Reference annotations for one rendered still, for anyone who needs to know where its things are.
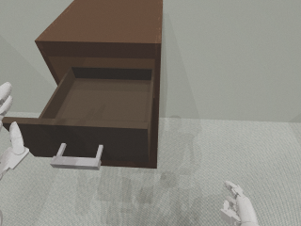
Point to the handle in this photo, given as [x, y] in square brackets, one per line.
[76, 163]

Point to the drawer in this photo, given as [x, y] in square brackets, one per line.
[92, 106]

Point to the cabinet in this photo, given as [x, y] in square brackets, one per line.
[109, 33]

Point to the robot left hand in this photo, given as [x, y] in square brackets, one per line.
[11, 157]

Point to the robot right hand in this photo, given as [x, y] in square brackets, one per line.
[242, 208]

